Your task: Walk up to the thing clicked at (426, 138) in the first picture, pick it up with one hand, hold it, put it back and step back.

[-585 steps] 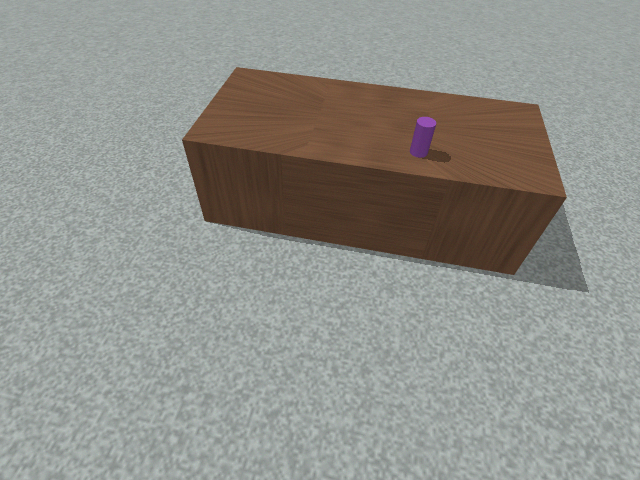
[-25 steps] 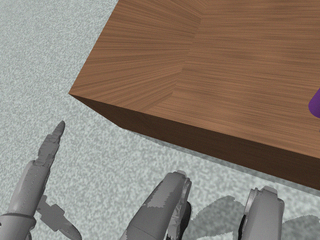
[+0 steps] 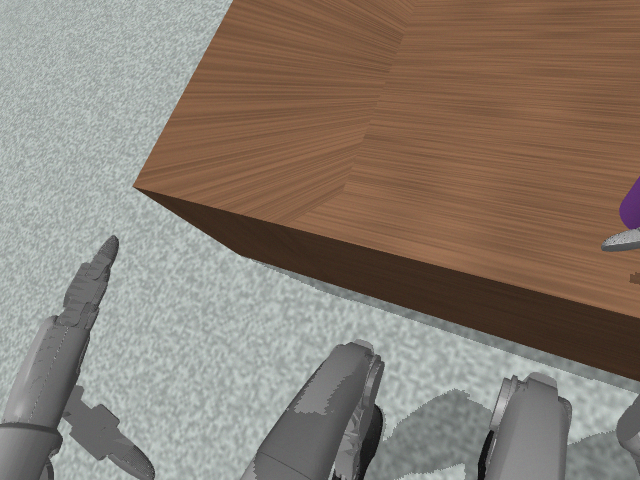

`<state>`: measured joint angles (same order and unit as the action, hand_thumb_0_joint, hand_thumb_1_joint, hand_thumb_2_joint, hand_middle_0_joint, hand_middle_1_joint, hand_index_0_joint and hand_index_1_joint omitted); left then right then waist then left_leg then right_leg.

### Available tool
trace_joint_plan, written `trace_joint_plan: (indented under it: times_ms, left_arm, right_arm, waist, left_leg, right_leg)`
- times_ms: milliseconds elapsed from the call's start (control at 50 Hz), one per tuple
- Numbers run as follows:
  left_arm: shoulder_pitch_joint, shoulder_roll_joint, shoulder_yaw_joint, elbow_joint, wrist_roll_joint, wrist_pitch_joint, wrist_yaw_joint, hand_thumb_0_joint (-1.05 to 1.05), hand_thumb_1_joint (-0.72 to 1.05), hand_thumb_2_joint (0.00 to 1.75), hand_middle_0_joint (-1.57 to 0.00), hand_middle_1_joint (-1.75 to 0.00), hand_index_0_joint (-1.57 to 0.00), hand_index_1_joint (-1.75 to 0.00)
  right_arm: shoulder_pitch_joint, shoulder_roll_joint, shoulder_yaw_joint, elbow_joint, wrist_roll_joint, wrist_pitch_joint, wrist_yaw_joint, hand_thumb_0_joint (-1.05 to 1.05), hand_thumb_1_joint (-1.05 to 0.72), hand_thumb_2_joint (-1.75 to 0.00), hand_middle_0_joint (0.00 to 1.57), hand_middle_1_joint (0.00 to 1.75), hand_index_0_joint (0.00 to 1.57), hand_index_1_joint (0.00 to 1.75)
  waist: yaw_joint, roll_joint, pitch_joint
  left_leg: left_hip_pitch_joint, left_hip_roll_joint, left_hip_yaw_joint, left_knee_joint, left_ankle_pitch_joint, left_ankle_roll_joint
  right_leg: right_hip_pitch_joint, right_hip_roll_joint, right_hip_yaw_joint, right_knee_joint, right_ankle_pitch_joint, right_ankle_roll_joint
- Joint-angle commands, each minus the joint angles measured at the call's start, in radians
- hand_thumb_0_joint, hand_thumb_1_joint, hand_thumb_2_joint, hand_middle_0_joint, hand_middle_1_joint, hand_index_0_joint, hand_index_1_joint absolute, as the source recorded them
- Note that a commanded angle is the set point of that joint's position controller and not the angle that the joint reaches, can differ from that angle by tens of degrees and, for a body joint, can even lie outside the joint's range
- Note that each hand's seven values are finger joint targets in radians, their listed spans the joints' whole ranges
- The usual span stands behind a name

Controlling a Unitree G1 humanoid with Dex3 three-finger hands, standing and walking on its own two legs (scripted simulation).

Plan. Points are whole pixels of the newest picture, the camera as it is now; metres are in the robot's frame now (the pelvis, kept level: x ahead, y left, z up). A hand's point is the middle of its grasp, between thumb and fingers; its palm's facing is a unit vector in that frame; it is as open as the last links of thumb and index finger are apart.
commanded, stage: close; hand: right
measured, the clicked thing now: out of the picture +0.50 -0.25 -0.06
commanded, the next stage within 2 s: settle in 0.62 s
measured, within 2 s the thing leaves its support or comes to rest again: leaves its support in 0.86 s
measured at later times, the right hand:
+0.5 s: hand out of the picture +0.51 -0.23 -0.05, palm faces +0.22 +0.97 +0.01, open 10.9 cm
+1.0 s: hand out of the picture +0.52 -0.24 -0.03, palm faces +0.22 +0.97 +0.01, open 8.8 cm
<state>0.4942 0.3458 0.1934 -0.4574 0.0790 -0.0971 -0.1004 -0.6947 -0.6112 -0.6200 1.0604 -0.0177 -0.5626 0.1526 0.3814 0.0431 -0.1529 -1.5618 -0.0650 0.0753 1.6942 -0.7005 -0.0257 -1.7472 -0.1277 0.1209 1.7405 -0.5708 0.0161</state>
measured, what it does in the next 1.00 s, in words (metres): stands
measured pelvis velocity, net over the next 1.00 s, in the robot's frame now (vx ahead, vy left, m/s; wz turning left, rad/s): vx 0.00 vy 0.00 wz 0.00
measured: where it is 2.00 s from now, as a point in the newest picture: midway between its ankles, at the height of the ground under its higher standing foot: outside the picture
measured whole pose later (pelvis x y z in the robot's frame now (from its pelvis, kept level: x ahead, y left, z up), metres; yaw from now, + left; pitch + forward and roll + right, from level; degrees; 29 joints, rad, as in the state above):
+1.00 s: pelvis +0.00 +0.00 +0.01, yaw +0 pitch +32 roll +8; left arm 0.48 0.35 0.20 -0.42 0.07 -0.08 -0.09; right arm -0.72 -0.63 -0.61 1.02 -0.03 -0.50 0.11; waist 0.39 0.05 -0.15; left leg -1.55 -0.07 0.07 1.67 -0.68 -0.02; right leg -1.72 -0.13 0.11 1.71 -0.56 0.02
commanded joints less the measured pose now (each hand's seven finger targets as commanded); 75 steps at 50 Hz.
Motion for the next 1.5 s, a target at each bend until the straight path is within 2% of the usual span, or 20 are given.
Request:
trace_joint_plan:
  times_ms: [0,180,280,380,400,420,460,580,640,680,760,780,800,820,920,960,1060,1280,1380,1480]
  left_arm:
    - [0.057,0.168,0.140,-0.193,-0.011,-0.035,0.031,0.00,-0.53,0.04,-0.04,-0.05,-0.05,-0.04]
    - [0.087,0.177,0.165,-0.175,-0.016,-0.024,0.023,0.00,-0.53,0.04,-0.04,-0.05,-0.05,-0.03]
    - [0.039,0.151,0.133,-0.165,-0.018,-0.029,0.021,0.00,-0.53,0.04,-0.04,-0.04,-0.05,-0.03]
    - [0.035,0.210,0.181,-0.238,-0.014,-0.029,0.035,0.00,-0.52,0.03,-0.03,-0.04,-0.05,-0.03]
    - [0.056,0.199,0.176,-0.219,-0.013,-0.027,0.035,0.00,-0.53,0.03,-0.04,-0.04,-0.05,-0.03]
    - [0.065,0.184,0.160,-0.207,-0.015,-0.027,0.033,0.00,-0.53,0.04,-0.04,-0.04,-0.04,-0.03]
    - [0.062,0.206,0.184,-0.222,-0.017,-0.027,0.037,0.00,-0.53,0.03,-0.04,-0.04,-0.04,-0.03]
    - [0.047,0.151,0.124,-0.204,-0.018,-0.037,0.032,0.00,-0.53,0.03,-0.04,-0.04,-0.04,-0.03]
    - [0.049,0.200,0.163,-0.248,-0.015,-0.037,0.035,0.00,-0.53,0.03,-0.04,-0.04,-0.05,-0.04]
    - [0.054,0.213,0.186,-0.221,-0.017,-0.037,0.036,0.00,-0.53,0.03,-0.04,-0.04,-0.05,-0.03]
    - [0.054,0.195,0.175,-0.175,-0.017,-0.038,0.034,0.00,-0.54,0.05,-0.05,-0.05,-0.05,-0.05]
    - [0.062,0.204,0.192,-0.153,-0.022,-0.035,0.037,0.00,-0.53,0.04,-0.05,-0.05,-0.06,-0.04]
    - [0.045,0.201,0.181,-0.148,-0.021,-0.034,0.037,0.00,-0.54,0.05,-0.05,-0.05,-0.06,-0.04]
    - [0.044,0.200,0.190,-0.143,-0.023,-0.036,0.040,0.00,-0.53,0.04,-0.05,-0.05,-0.06,-0.05]
    - [0.047,0.185,0.163,-0.112,-0.023,-0.023,0.041,0.00,-0.53,0.04,-0.05,-0.05,-0.05,-0.04]
    - [0.053,0.199,0.166,-0.161,-0.021,-0.020,0.045,0.00,-0.53,0.04,-0.04,-0.05,-0.05,-0.04]
    - [0.055,0.172,0.134,-0.096,-0.022,-0.007,0.047,0.00,-0.53,0.04,-0.04,-0.05,-0.06,-0.04]
    - [0.040,0.152,0.099,-0.106,-0.019,-0.005,0.055,0.00,-0.54,0.04,-0.04,-0.04,-0.05,-0.04]
    - [0.051,0.144,0.088,-0.067,-0.017,-0.001,0.058,0.00,-0.53,0.04,-0.04,-0.04,-0.05,-0.04]
    - [0.006,0.151,0.082,-0.049,-0.010,0.003,0.063,0.00,-0.53,0.04,-0.04,-0.05,-0.05,-0.04]
  right_arm:
    - [-0.348,-0.242,-0.018,-0.151,-0.005,-0.074,-0.022,0.00,0.61,-0.06,0.46,0.26,0.46,0.26]
    - [-0.354,-0.264,-0.023,-0.177,-0.022,-0.041,-0.040,0.00,0.56,-0.17,0.77,0.48,0.78,0.48]
    - [-0.329,-0.168,0.017,-0.113,-0.009,-0.035,-0.041,0.00,0.44,-0.28,0.92,0.60,0.92,0.61]
    - [-0.378,-0.240,-0.003,-0.157,-0.021,-0.054,-0.063,0.00,0.30,-0.45,1.03,0.76,1.04,0.77]
    - [-0.383,-0.205,0.011,-0.138,-0.018,-0.056,-0.059,0.00,0.28,-0.47,1.04,0.78,1.04,0.78]
    - [-0.385,-0.219,0.001,-0.142,-0.015,-0.059,-0.060,0.00,0.25,-0.50,1.06,0.81,1.07,0.81]
    - [-0.397,-0.311,-0.033,-0.208,-0.025,-0.064,-0.065,0.00,0.14,-0.56,1.11,0.87,1.11,0.87]
    - [-0.395,-0.275,-0.009,-0.145,-0.019,-0.055,-0.054,0.00,-0.07,-0.80,1.20,1.05,1.20,1.05]
    - [-0.372,-0.309,-0.028,-0.164,-0.024,-0.053,-0.046,0.00,-0.13,-0.89,1.26,1.13,1.27,1.13]
    - [-0.357,-0.275,-0.014,-0.184,-0.015,-0.044,-0.040,0.00,-0.20,-0.99,1.30,1.21,1.31,1.22]
    - [-0.373,-0.298,-0.029,-0.214,-0.004,-0.031,-0.039,0.00,-0.24,-1.22,1.35,1.38,1.38,1.39]
    - [-0.393,-0.293,-0.027,-0.240,0.001,-0.031,-0.038,0.00,-0.28,-1.26,1.36,1.42,1.39,1.42]
    - [-0.378,-0.290,-0.019,-0.221,-0.001,-0.027,-0.039,0.00,-0.30,-1.28,1.36,1.43,1.39,1.43]
    - [-0.396,-0.273,-0.008,-0.255,0.003,-0.031,-0.037,0.00,-0.33,-1.29,1.37,1.44,1.40,1.44]
    - [-0.367,-0.249,0.004,-0.237,0.000,-0.017,-0.042,0.00,-0.40,-1.37,1.40,1.50,1.44,1.50]
    - [-0.422,-0.280,-0.004,-0.321,0.000,-0.016,-0.042,0.00,-0.33,-1.34,1.43,1.50,1.46,1.50]
    - [-0.384,-0.234,0.019,-0.201,0.007,0.016,-0.043,0.00,-0.33,-1.31,1.41,1.47,1.45,1.47]
    - [-0.400,-0.233,0.011,-0.154,0.021,0.001,-0.028,0.00,-0.38,-1.30,1.39,1.45,1.42,1.45]
    - [-0.391,-0.263,0.011,-0.172,0.015,-0.004,-0.017,0.00,-0.38,-1.31,1.37,1.45,1.40,1.45]
    - [-0.421,-0.264,0.016,-0.200,0.014,-0.006,-0.029,0.00,-0.38,-1.35,1.36,1.47,1.39,1.47]
  waist:
    - [-0.005,-0.392,-0.523]
    - [-0.015,-0.444,-0.541]
    - [-0.003,-0.385,-0.464]
    - [0.007,-0.370,-0.552]
    - [0.026,-0.376,-0.529]
    - [0.014,-0.378,-0.522]
    - [0.000,-0.421,-0.587]
    - [0.016,-0.416,-0.490]
    - [0.001,-0.434,-0.548]
    - [-0.009,-0.475,-0.566]
    - [-0.020,-0.453,-0.569]
    - [-0.002,-0.458,-0.569]
    - [-0.020,-0.460,-0.550]
    - [-0.004,-0.467,-0.551]
    - [-0.025,-0.457,-0.560]
    - [-0.020,-0.475,-0.631]
    - [-0.029,-0.421,-0.514]
    - [-0.016,-0.298,-0.508]
    - [-0.044,-0.382,-0.555]
    - [-0.067,-0.412,-0.546]
  left_leg:
    - [0.079,-0.024,0.017,-0.199,0.300,0.052]
    - [0.083,-0.026,0.014,-0.217,0.277,0.053]
    - [0.040,-0.027,0.027,-0.192,0.257,0.056]
    - [0.107,-0.027,0.007,-0.221,0.271,0.052]
    - [0.094,-0.029,0.015,-0.220,0.270,0.052]
    - [0.093,-0.030,0.014,-0.225,0.259,0.053]
    - [0.117,-0.029,0.007,-0.223,0.281,0.052]
    - [0.077,-0.027,-0.009,-0.224,0.226,0.053]
    - [0.098,-0.029,0.001,-0.218,0.248,0.056]
    - [0.079,-0.029,0.012,-0.213,0.255,0.061]
    - [0.090,-0.035,0.013,-0.222,0.295,0.053]
    - [0.088,-0.034,0.015,-0.225,0.279,0.053]
    - [0.080,-0.032,0.014,-0.227,0.262,0.055]
    - [0.084,-0.031,0.016,-0.227,0.262,0.055]
    - [0.102,-0.031,0.026,-0.243,0.285,0.055]
    - [0.143,-0.028,0.023,-0.258,0.316,0.054]
    - [0.151,-0.027,0.013,-0.301,0.286,0.053]
    - [0.297,-0.023,-0.035,-0.392,0.347,0.035]
    - [0.265,-0.026,-0.011,-0.372,0.374,0.045]
    - [0.249,-0.027,-0.002,-0.389,0.315,0.052]
  right_leg:
    - [0.658,0.029,0.000,-0.182,0.223,-0.029]
    - [0.681,0.030,-0.006,-0.205,0.198,-0.025]
    - [0.615,0.027,0.003,-0.198,0.166,-0.027]
    - [0.633,0.029,-0.001,-0.190,0.160,-0.034]
    - [0.634,0.031,0.001,-0.193,0.159,-0.034]
    - [0.623,0.034,-0.001,-0.198,0.146,-0.036]
    - [0.672,0.030,-0.005,-0.192,0.188,-0.032]
    - [0.595,0.027,-0.013,-0.177,0.109,-0.031]
    - [0.648,0.027,-0.007,-0.190,0.151,-0.026]
    - [0.701,0.026,-0.005,-0.207,0.183,-0.020]
    - [0.681,0.023,-0.007,-0.191,0.218,-0.029]
    - [0.693,0.025,-0.006,-0.199,0.192,-0.026]
    - [0.686,0.025,-0.009,-0.209,0.179,-0.024]
    - [0.694,0.026,-0.007,-0.213,0.172,-0.024]
    - [0.756,0.024,-0.002,-0.244,0.220,-0.018]
    - [0.823,0.023,0.000,-0.253,0.261,-0.018]
    - [0.745,0.031,-0.013,-0.278,0.205,-0.023]
    - [0.694,0.038,-0.023,-0.298,0.210,-0.046]
    - [0.806,0.037,-0.020,-0.323,0.293,-0.035]
    - [0.846,0.034,-0.019,-0.371,0.242,-0.024]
